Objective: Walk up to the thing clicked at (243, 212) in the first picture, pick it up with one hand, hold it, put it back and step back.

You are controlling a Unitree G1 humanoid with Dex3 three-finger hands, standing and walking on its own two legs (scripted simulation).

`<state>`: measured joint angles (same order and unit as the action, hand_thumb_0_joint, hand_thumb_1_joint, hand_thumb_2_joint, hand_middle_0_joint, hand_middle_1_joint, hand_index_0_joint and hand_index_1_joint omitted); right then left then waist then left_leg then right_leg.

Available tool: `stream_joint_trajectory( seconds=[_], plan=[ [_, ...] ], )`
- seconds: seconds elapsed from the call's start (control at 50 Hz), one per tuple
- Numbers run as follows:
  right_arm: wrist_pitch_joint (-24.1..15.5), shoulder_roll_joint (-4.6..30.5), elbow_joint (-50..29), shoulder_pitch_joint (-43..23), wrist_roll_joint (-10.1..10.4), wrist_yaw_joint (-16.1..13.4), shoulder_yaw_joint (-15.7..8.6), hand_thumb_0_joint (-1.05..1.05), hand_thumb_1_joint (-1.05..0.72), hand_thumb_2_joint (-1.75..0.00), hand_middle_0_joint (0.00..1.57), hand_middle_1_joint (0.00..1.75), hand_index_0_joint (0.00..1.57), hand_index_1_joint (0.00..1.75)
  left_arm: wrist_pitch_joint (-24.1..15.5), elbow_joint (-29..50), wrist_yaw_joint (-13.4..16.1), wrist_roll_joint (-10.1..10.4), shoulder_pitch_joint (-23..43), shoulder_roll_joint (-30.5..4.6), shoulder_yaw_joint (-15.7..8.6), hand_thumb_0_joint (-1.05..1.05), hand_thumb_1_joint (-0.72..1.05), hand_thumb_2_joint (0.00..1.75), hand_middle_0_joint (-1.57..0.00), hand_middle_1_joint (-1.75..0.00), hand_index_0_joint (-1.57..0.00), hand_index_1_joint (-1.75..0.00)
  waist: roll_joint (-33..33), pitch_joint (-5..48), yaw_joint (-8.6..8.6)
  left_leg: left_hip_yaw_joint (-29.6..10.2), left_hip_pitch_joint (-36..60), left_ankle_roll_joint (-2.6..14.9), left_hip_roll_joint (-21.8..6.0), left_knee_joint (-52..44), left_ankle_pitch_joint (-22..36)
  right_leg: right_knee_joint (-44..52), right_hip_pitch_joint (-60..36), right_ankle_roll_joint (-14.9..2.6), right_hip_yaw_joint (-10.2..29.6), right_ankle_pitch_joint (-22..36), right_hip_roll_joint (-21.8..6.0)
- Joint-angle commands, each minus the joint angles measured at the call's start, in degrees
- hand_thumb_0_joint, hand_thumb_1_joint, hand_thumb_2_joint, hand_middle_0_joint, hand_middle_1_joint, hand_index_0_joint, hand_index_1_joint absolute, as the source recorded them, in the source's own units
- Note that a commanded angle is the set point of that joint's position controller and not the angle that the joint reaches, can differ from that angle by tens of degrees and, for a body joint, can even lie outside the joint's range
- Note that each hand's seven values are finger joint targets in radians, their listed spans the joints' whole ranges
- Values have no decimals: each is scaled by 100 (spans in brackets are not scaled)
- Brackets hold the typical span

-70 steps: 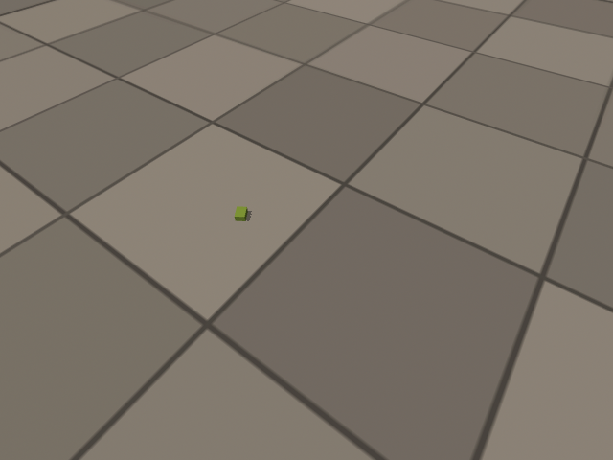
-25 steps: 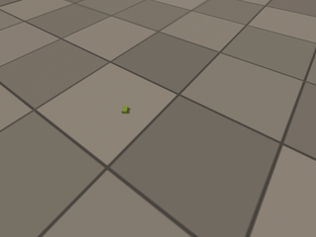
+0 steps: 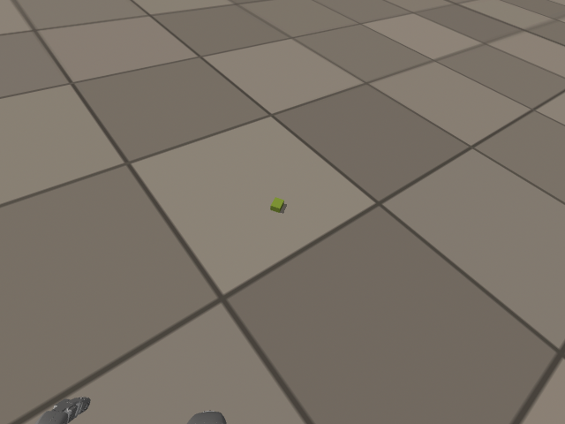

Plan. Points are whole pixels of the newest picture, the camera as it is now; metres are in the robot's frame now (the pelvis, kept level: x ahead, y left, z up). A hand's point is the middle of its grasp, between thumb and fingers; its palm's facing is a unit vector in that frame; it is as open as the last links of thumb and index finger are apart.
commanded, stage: walk up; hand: left
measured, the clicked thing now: (277, 204) +1.19 +0.02 -0.75
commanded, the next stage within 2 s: none
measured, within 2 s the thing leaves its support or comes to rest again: neither
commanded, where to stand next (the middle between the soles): +1.30 -0.36 m, yaw +71 degrees
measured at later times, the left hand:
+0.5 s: hand (142, 317) +0.30 +0.27 -0.12, palm faces +0.30 -0.87 -0.39, open 7.4 cm
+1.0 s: hand (244, 286) +0.41 +0.10 -0.18, palm faces +0.51 -0.81 -0.28, open 7.4 cm
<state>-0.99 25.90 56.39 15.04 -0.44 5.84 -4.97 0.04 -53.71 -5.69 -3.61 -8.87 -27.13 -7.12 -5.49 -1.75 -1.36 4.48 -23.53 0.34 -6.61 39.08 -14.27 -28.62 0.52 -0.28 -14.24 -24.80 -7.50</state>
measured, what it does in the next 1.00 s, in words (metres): walks ahead, turning left: left foot, then right foot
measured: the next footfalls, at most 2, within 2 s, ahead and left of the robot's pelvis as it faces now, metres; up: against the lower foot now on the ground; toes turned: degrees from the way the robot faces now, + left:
left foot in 0.02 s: +0.12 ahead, +0.15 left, +0.00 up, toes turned +7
right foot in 0.48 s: +0.42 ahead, -0.17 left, +0.00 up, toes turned +18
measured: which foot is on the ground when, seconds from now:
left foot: up 0.00-0.00, down 0.02-0.50, up 0.52-0.82, down 0.84-1.00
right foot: down 0.00-0.04, up 0.06-0.46, down 0.48-0.88, up 0.90-1.00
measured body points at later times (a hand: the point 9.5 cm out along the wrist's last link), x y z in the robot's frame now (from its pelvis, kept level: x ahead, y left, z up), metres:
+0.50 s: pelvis +0.26 -0.06 -0.02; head +0.27 -0.05 +0.43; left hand +0.28 +0.31 -0.10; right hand +0.41 -0.39 -0.11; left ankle +0.09 +0.14 -0.72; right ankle +0.38 -0.18 -0.73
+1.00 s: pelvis +0.54 -0.13 -0.02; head +0.56 -0.08 +0.42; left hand +0.38 +0.14 -0.15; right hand +0.81 -0.33 -0.11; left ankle +0.52 +0.02 -0.73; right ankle +0.54 -0.24 -0.63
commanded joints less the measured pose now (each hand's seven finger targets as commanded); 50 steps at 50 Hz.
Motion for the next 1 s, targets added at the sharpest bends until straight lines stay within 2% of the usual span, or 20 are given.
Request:
stream_joint_trajectory(
  seconds=[0.0,0.04,0.06,0.08,0.14,0.18,0.36,0.44,0.46,0.48,0.5,0.52,0.6,0.66,0.74,0.8,0.82,0.86,0.88,0.98],
  plan=[
    [-94,1283,106,1738,-114,-317,-468,0,-90,-90,20,30,20,30,-79,1010,10,34,1286,-529,-103,0,90,90,-20,-30,-20,-30,1583,330,1092,237,3125,277,736,-519,-923,-2415,3057,-630,-65,-826,90],
    [-129,1979,-236,1727,-131,-436,-515,0,-90,-90,20,30,20,30,-64,1383,-95,142,1448,-150,92,0,90,90,-20,-30,-20,-30,2465,-531,896,-4681,2484,1045,-1198,-2969,-4129,-4529,4872,-305,968,-1008,859],
    [-197,2450,-674,620,105,-489,-537,0,-90,-90,20,30,20,30,-118,1512,-103,55,1265,-709,47,0,90,90,-20,-30,-20,-30,2081,-724,423,-6439,1518,1706,-1980,-4015,-4618,-4506,4480,-317,1937,-1014,460],
    [-286,2375,-776,110,109,-547,-493,0,-90,-90,20,30,20,30,-140,1346,-89,74,1249,-975,38,0,90,90,-20,-30,-20,-30,1437,-906,128,-6133,1181,1710,-1889,-4059,-4216,-4433,4224,-174,2225,-746,220],
    [-464,1838,-836,-34,29,-635,-224,0,-90,-90,20,30,20,30,-57,919,-75,233,618,-1097,-101,0,90,90,-20,-30,-20,-30,1033,-438,-185,-3159,914,1115,-908,-3021,-1900,-3527,3373,45,2124,117,-7],
    [-522,1766,-820,-104,59,-646,-203,0,-90,-90,20,30,20,30,46,941,-131,200,428,-1120,-123,0,90,90,-20,-30,-20,-30,1230,-196,-293,-2609,575,964,-569,-3032,-1746,-3301,2850,147,1919,677,116],
    [-615,1847,-855,451,1,-807,-292,0,-90,-90,20,30,20,30,55,1746,-262,131,1320,-864,-152,0,90,90,-20,-30,-20,-30,1212,-78,65,-2239,1156,993,-435,-2392,-809,-1510,2952,176,1900,873,108],
    [-507,1774,-1041,47,-114,-908,-264,0,-90,-90,20,30,20,30,-44,1429,-142,189,158,-801,-260,0,90,90,-20,-30,-20,-30,1330,460,-569,-1890,706,766,-308,-552,1241,-289,1031,-82,1517,606,315],
    [-490,1409,-1098,111,-116,-914,-135,0,-90,-90,20,30,20,30,-118,1146,-39,135,-797,-1210,-416,0,90,90,-20,-30,-20,-30,360,994,-1028,-1469,-109,523,185,1319,1102,9,-389,-205,1707,499,361],
    [-501,685,-1210,358,-106,-915,90,0,-90,-90,20,30,20,30,-168,976,73,36,-1474,-1799,-588,0,90,90,-20,-30,-20,-30,-1445,1207,-1219,-748,-1905,323,822,2968,-1668,562,-1529,-242,3152,-896,-908],
    [-509,943,-1277,455,16,-960,28,0,-90,-90,20,30,20,30,-201,1202,98,41,-980,-2057,-532,0,90,90,-20,-30,-20,-30,-1845,980,-825,-164,-2876,195,1079,3789,-1962,1802,-1369,-651,5180,-1262,-1944],
    [-460,1304,-1141,407,-74,-988,-62,0,-90,-90,20,30,20,30,-194,1335,104,167,-381,-2077,-539,0,90,90,-20,-30,-20,-30,-1690,645,-586,-465,-2662,259,400,4113,-1686,2011,-536,-1052,5532,-1677,-2191],
    [-373,1278,-697,518,126,-732,-40,0,-90,-90,20,30,20,30,-232,1321,161,181,-133,-1079,-204,0,90,90,-20,-30,-20,-30,-975,-248,-139,-563,-1407,308,129,3086,-385,933,784,-365,1990,2153,-686],
    [-332,1052,-846,330,29,-621,55,0,-90,-90,20,30,20,30,-197,1229,149,151,-413,-831,-130,0,90,90,-20,-30,-20,-30,-473,-224,-225,-244,-1327,287,277,2160,146,645,573,-426,1137,3993,-405],
    [-361,934,-1173,23,113,-606,97,0,-90,-90,20,30,20,30,-99,1456,94,26,-447,-841,-145,0,90,90,-20,-30,-20,-30,-144,-92,-303,607,-435,237,650,-18,1057,331,502,-229,423,3896,-150],
    [-313,1034,-749,1663,131,-855,-69,0,-90,-90,20,30,20,30,-30,1733,132,84,-305,-938,-141,0,90,90,-20,-30,-20,-30,134,506,380,570,2165,359,976,-541,1546,-1548,1721,-137,494,4420,-195],
    [-303,1302,-682,2138,85,-980,-188,0,-90,-90,20,30,20,30,-19,1849,170,75,-480,-706,-50,0,90,90,-20,-30,-20,-30,608,754,631,-10,3149,626,618,-701,1747,-2572,2475,28,508,3713,12],
    [-274,2043,-989,2238,58,-1243,-498,0,-90,-90,20,30,20,30,84,1935,193,-34,-1124,-541,-44,0,90,90,-20,-30,-20,-30,1337,1275,628,-4270,3997,1948,-1965,-1195,-403,-5547,4669,436,1301,-1058,661],
    [-313,2193,-1293,1587,299,-1324,-524,0,-90,-90,20,30,20,30,221,1896,171,23,-1217,-1288,-200,0,90,90,-20,-30,-20,-30,526,1400,492,-5447,3509,2289,-2599,-2081,-1522,-6264,4621,550,2253,-619,433],
    [-512,1697,-1279,620,76,-1294,-141,0,-90,-90,20,30,20,30,272,1815,46,50,-749,-1126,-261,0,90,90,-20,-30,-20,-30,457,179,-20,-2161,281,1391,-949,-1658,-82,-4702,3186,244,2234,23,-155]
  ],
)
